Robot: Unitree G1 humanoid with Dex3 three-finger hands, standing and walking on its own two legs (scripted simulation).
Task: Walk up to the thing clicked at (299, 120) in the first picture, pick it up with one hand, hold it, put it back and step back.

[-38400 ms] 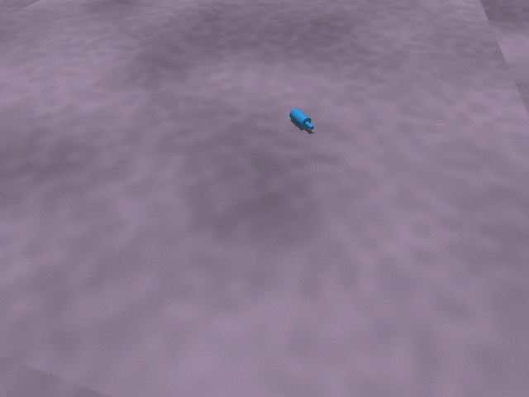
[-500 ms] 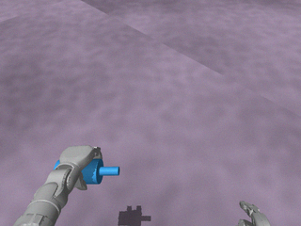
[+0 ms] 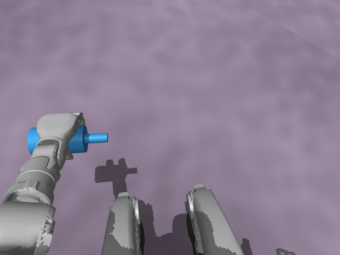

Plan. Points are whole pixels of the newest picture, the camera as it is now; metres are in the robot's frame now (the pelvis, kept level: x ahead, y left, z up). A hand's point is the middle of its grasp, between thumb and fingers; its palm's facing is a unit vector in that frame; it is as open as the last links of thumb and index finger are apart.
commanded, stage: crouch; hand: left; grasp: from above
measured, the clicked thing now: (71, 139) +0.43 +0.24 -0.14
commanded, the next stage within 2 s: lower in 1.20 s
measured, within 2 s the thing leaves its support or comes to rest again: neither
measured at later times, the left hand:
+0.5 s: hand (80, 151) +0.45 +0.27 -0.31, palm faces -0.46 -0.02 -0.89, open 10.1 cm
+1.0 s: hand (87, 150) +0.47 +0.27 -0.37, palm faces -0.47 -0.03 -0.88, open 10.1 cm
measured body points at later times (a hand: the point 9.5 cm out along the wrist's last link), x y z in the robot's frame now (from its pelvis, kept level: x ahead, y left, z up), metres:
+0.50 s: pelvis -0.01 +0.00 -0.14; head +0.23 +0.05 +0.24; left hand +0.47 +0.27 -0.25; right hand +0.06 -0.28 -0.25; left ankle +0.07 +0.12 -0.54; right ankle +0.07 -0.14 -0.54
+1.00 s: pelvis -0.02 +0.00 -0.21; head +0.23 +0.05 +0.16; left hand +0.49 +0.27 -0.32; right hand +0.00 -0.28 -0.31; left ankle +0.07 +0.11 -0.54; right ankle +0.07 -0.14 -0.54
